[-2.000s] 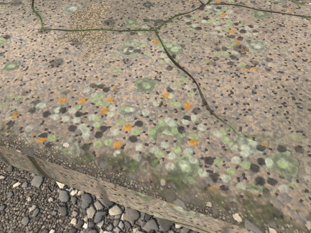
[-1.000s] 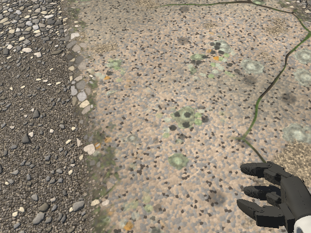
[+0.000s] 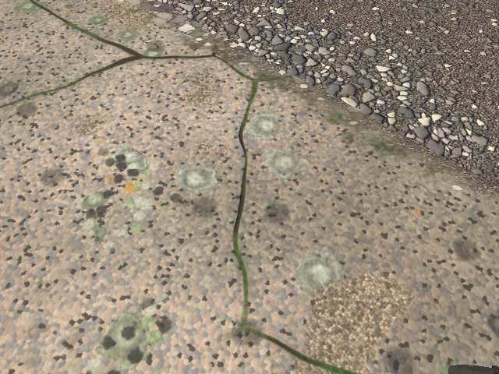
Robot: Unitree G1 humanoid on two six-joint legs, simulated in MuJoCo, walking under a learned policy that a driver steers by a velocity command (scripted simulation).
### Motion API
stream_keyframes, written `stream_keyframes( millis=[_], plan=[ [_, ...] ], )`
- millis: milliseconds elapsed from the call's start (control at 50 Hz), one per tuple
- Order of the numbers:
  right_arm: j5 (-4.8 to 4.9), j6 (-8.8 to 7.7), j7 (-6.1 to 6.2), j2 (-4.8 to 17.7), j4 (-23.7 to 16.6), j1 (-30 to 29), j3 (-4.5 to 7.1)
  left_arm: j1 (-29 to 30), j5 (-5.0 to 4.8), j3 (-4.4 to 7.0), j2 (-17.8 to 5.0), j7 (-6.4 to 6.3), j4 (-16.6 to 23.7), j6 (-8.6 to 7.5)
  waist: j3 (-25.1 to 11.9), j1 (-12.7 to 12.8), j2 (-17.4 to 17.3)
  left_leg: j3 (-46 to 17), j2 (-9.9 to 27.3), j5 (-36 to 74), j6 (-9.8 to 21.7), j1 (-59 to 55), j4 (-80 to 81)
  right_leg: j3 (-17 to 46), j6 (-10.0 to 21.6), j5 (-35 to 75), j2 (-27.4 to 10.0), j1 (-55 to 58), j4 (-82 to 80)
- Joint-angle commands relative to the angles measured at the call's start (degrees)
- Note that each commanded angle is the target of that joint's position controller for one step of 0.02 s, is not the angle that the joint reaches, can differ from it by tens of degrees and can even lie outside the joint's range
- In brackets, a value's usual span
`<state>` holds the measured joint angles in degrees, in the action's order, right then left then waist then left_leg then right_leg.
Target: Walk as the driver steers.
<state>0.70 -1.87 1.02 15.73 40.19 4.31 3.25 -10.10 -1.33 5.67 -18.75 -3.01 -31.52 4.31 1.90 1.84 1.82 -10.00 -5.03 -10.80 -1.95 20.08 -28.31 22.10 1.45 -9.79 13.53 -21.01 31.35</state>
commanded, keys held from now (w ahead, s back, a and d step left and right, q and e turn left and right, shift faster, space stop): e+shift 0.68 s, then q+shift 0.32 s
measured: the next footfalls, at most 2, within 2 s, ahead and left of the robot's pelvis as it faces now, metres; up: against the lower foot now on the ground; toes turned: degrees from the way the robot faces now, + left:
right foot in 0.50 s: -0.02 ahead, -0.14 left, +0.00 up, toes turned -34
left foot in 0.90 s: +0.16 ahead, +0.02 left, +0.00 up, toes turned -40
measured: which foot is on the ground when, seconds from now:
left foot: down 0.00-0.50, up 0.52-0.88, down 0.90-1.00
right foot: down 0.00-0.00, up 0.02-0.48, down 0.50-0.94, up 0.96-1.00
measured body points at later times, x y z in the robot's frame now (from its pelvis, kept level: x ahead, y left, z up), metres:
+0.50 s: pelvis +0.00 -0.01 +0.00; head +0.02 -0.04 +0.44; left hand +0.29 +0.15 -0.08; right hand -0.01 -0.34 -0.11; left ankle +0.06 +0.12 -0.73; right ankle -0.06 -0.11 -0.73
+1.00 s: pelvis +0.03 -0.03 -0.01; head +0.05 -0.03 +0.44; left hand +0.34 +0.02 -0.09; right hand -0.03 -0.33 -0.09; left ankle +0.13 +0.05 -0.73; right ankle -0.06 -0.11 -0.72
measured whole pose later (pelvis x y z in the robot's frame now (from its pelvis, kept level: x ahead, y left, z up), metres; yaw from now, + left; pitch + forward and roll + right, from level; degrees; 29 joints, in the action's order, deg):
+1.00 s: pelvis +0.03 -0.03 -0.01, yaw -38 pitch +1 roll +0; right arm 0.3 -0.1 -0.5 15.0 37.3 12.3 2.8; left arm -6.1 1.3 1.1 -13.8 -1.3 -34.6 -0.3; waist 0.2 -2.1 1.8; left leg -2.1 -0.6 -16.6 0.2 21.0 -36.0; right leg 4.1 -0.8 -25.3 3.4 -18.9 42.5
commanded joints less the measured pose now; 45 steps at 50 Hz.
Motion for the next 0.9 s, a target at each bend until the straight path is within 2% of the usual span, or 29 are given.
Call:
stream_keyframes(
  millis=[20, 40, 60, 80, 100, 120, 160, 200, 260, 320, 380, 420, 460, 480, 500, 520, 540, 560, 580, 600, 620, 660, 680, 720, 780, 840, 860, 880, 900],
  plan=[
    [-2.17, -0.11, 0.37, 12.0, -4.4, 0.2, 3.15, -2.5, -0.83, 0.61, -2.9, 0.65, 5.1, -0.76, -9.5, 1.4, -14.9, -18.2, 21.3, 10.0, 11.7, -18.6, 11.3, -2.9, -0.2, -28.0, -0.9, -11.2, 14.1],
    [-4.22, -0.17, 0.19, 9.6, -5.5, -0.5, 3.02, -2.9, 0.02, 2.05, -8.1, 1.30, 4.9, -1.87, -8.4, 1.0, -17.7, -24.8, 27.3, 8.9, 16.4, -13.8, 13.4, -6.0, -3.0, -26.5, -4.1, -15.1, 28.3],
    [-3.72, -0.07, 0.57, 6.9, -7.1, -3.5, 2.33, -3.2, -0.14, 3.02, -11.3, 1.63, 3.4, -2.10, -6.0, 1.5, -13.2, -18.9, 25.0, 5.2, 15.5, -10.9, 13.2, -8.4, -4.5, -21.5, -7.2, -15.5, 34.1],
    [-2.78, 0.34, 1.12, 5.2, -7.9, -5.5, 1.84, -4.2, -0.16, 3.14, -11.2, 1.46, 1.7, -1.62, -4.3, 1.8, -9.5, -12.1, 20.5, 0.9, 12.8, -9.0, 12.3, -10.1, -5.2, -16.9, -8.6, -15.5, 37.2],
    [-1.84, 0.79, 1.80, 4.7, -8.4, -6.0, 1.40, -5.5, 0.25, 2.72, -9.7, 1.12, 0.8, -1.07, -3.8, 1.5, -7.8, -8.1, 18.1, 1.2, 11.4, -8.9, 11.6, -11.6, -5.8, -13.5, -9.1, -16.6, 42.2],
    [-1.73, 1.13, 2.36, 4.5, -8.6, -5.8, 0.95, -6.6, 0.26, 2.16, -8.1, 1.19, 0.5, -0.79, -3.2, 1.0, -7.3, -4.7, 17.4, 4.2, 11.6, -7.8, 11.5, -13.7, -6.6, -12.2, -9.8, -17.2, 46.9],
    [-2.44, 1.73, 3.04, 4.8, -8.5, -3.6, 0.60, -4.7, -0.27, 1.32, -6.7, 1.17, 1.7, -0.99, -3.0, -0.4, -8.2, 0.8, 16.1, 7.4, 12.4, -8.8, 12.0, -18.0, -7.9, -9.1, -12.4, -19.2, 47.8],
    [-2.94, 2.09, 3.27, 5.8, -7.8, 0.2, 0.84, -0.8, -0.51, 0.61, -5.5, 1.14, 3.1, -1.39, -3.5, -3.1, -9.3, 2.7, 17.1, 8.8, 13.7, -14.3, 11.8, -19.6, -9.4, -7.6, -15.3, -22.4, 42.7],
    [-2.74, 2.36, 2.85, 8.0, -6.7, 3.3, 1.94, 1.4, -0.07, -0.05, -4.3, 1.69, 4.3, -1.80, -5.4, -4.9, -10.0, 4.2, 20.3, 10.2, 15.5, -19.3, 11.8, -20.2, -10.4, -9.0, -18.6, -22.2, 36.0],
    [-2.25, 2.23, 2.16, 9.5, -6.4, 2.5, 2.83, 1.8, 0.14, -0.59, -3.3, 2.48, 4.5, -1.94, -5.8, -4.7, -10.4, 8.1, 21.8, 9.0, 15.6, -17.1, 11.9, -21.7, -9.3, -9.6, -20.2, -16.7, 28.8],
    [-1.83, 1.98, 1.29, 10.4, -5.9, 1.3, 3.60, 1.3, 0.13, -0.54, -3.2, 3.37, 3.9, -1.55, -5.8, -3.7, -10.5, 12.1, 23.1, 9.4, 14.5, -13.8, 11.2, -24.5, -7.1, -9.7, -19.8, -9.2, 20.7],
    [-0.81, 1.49, 0.36, 11.0, -5.4, 1.3, 4.17, 0.6, 0.05, -0.09, -3.7, 4.10, 3.7, -0.78, -6.0, -2.9, -11.1, 13.7, 24.7, 13.2, 13.3, -14.0, 8.9, -25.8, -5.2, -10.5, -19.2, -5.2, 15.1],
    [0.61, 1.14, -0.30, 10.8, -4.7, 1.2, 4.48, -1.7, -0.11, 0.51, -3.7, 4.68, 3.0, 0.01, -6.9, -1.0, -10.3, 16.3, 25.2, 13.5, 10.1, -13.8, 3.7, -27.4, -2.5, -7.1, -17.7, 1.0, 5.3],
    [1.29, 1.18, -0.51, 9.2, -3.7, 2.7, 4.27, -4.8, 0.06, 1.30, -4.6, 4.44, 1.8, 0.14, -7.3, 0.2, -8.0, 18.9, 23.6, 10.2, 6.8, -10.4, -1.8, -27.2, -0.5, -2.7, -15.8, 7.5, -1.2],
    [0.72, 1.23, -0.92, 6.5, -2.5, 5.8, 3.66, -9.9, 0.12, 3.08, -8.8, 3.50, 0.2, -0.10, -7.3, 1.5, 1.4, 22.6, 19.1, 0.0, 2.1, -0.4, -13.8, -19.6, 3.0, 9.2, -17.6, 18.3, -7.5],
    [-2.38, 1.21, -1.21, 3.5, -6.3, 5.2, 2.54, -10.8, 0.02, 4.82, -17.7, 2.42, 1.8, -0.70, -5.9, -1.5, 21.2, 24.0, 10.7, -29.2, -3.8, 22.1, -33.8, 3.8, 11.5, 33.9, -32.4, 28.1, -5.1],
    [-2.63, 0.85, -0.25, 5.1, -9.1, -3.1, 2.74, -8.5, 2.18, 4.18, -15.8, 3.01, 4.0, -2.80, -12.2, 3.2, 15.5, 10.1, 6.9, -28.8, -4.0, 26.9, -42.0, 12.1, 19.2, 25.4, -35.5, 23.3, -8.9],
    [-1.13, 0.78, 0.35, 6.8, -9.8, -6.4, 3.15, -7.4, 2.34, 3.41, -13.4, 3.22, 3.2, -4.09, -10.2, 3.2, 10.2, 7.5, 7.6, -23.4, -2.4, 27.5, -43.7, 7.0, 17.1, 17.2, -32.7, 21.7, -10.8],
    [-0.71, 0.63, 0.89, 6.4, -9.5, -5.8, 3.12, -4.5, 1.24, 3.07, -12.2, 2.68, 2.9, -4.56, -7.7, 1.0, 8.0, 6.4, 8.0, -17.5, -1.2, 27.6, -41.9, 4.0, 14.0, 12.4, -29.9, 19.0, -10.9],
    [-1.25, 0.74, 1.39, 7.4, -8.4, -3.7, 3.44, -1.0, 0.16, 2.32, -10.1, 2.19, 3.7, -4.30, -6.9, -0.9, 5.5, 5.7, 8.6, -13.5, -1.2, 26.1, -40.3, 1.1, 11.9, 12.0, -28.0, 16.5, -10.1],
    [-1.85, 0.77, 1.50, 7.8, -7.9, -2.0, 3.71, 2.3, 0.07, 1.81, -9.4, 1.69, 4.6, -3.93, -6.9, -2.8, 5.9, 5.8, 8.0, -10.5, -1.6, 22.2, -39.1, -1.3, 11.0, 14.5, -26.1, 12.2, -9.3],
    [-1.96, 0.58, 1.18, 6.9, -7.2, 0.0, 3.50, 3.2, 0.80, 1.37, -8.6, 1.07, 5.1, -3.55, -9.1, -3.7, 5.9, 6.5, 5.7, -7.0, -2.5, 17.9, -37.2, -2.8, 10.6, 18.4, -23.7, 9.8, -8.0],
    [-1.78, 0.44, 1.04, 6.2, -7.1, 0.0, 3.13, 2.3, 0.78, 1.42, -8.8, 0.89, 4.8, -3.42, -9.5, -3.3, 5.2, 6.5, 4.8, -6.2, -2.9, 17.1, -34.1, -2.4, 10.5, 19.0, -23.0, 9.8, -7.4],
    [-1.25, 0.73, 0.55, 5.3, -5.7, 1.8, 2.32, 2.5, 0.97, 0.83, -8.0, 0.83, 4.7, -3.43, -10.9, -2.7, 5.0, 7.4, 5.2, -5.2, -3.5, 15.4, -28.0, -4.7, 10.2, 21.7, -23.4, 11.4, -5.2],
    [-0.90, 1.27, -0.30, 4.0, -5.8, 1.5, 1.20, 1.4, 1.78, -0.50, -6.1, 1.42, 3.1, -3.43, -11.6, -0.6, 7.0, 9.1, 6.6, -6.1, -3.0, 8.4, -22.3, -5.2, 10.5, 22.0, -24.5, 8.9, -4.0],
    [-0.12, 1.35, -1.38, 3.3, -5.6, 2.6, 0.60, 1.9, 2.72, -2.66, -1.9, 2.67, 1.0, -4.14, -9.4, -0.6, 8.1, 9.6, 7.9, -5.9, -1.3, -0.4, -14.1, -5.8, 10.4, 15.4, -25.0, 4.9, -5.1],
    [0.19, 1.23, -1.65, 3.5, -5.7, 3.1, 0.65, 2.6, 2.63, -2.66, -2.4, 2.92, 0.5, -4.43, -7.6, -1.4, 8.1, 10.7, 7.2, -3.2, -0.3, -3.4, -8.8, -6.8, 9.8, 11.4, -24.3, 3.5, -4.9],
    [0.17, 1.04, -1.75, 4.6, -6.1, 3.0, 0.94, 2.2, 2.30, -2.27, -3.6, 2.93, 0.0, -4.68, -5.4, -1.9, 7.9, 11.5, 6.1, 1.2, 0.7, -4.9, -2.9, -7.5, 8.5, 6.7, -22.9, 3.1, -4.6],
    [-0.44, 0.86, -1.64, 7.1, -7.3, 1.8, 1.35, 0.2, 2.35, -1.87, -4.5, 2.74, -0.7, -5.05, -4.0, -1.1, 5.8, 8.5, 7.2, 8.2, 2.0, -5.3, -0.6, -8.2, 6.3, 0.9, -20.8, 3.2, -3.4]
  ],
)
Velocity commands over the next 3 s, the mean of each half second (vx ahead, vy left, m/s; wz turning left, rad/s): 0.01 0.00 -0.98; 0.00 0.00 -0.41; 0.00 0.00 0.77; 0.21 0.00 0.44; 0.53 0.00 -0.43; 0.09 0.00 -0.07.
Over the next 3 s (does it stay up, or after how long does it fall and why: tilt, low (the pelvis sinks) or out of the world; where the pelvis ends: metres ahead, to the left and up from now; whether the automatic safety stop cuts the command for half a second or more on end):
stays up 0.48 -0.16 0.00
